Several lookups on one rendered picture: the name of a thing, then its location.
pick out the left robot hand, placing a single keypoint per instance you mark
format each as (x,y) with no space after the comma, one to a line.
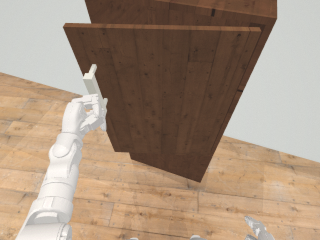
(77,121)

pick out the cupboard door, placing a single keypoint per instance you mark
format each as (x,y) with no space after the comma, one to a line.
(169,87)

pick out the right robot shin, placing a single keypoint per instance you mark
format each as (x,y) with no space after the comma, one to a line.
(195,236)

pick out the handle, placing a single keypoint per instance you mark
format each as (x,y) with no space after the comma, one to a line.
(92,86)

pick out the left robot forearm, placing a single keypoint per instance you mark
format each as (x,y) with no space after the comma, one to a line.
(54,201)

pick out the right robot hand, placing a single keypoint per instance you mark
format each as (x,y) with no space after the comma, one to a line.
(258,228)

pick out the left robot upper arm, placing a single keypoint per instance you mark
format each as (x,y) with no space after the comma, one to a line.
(46,231)

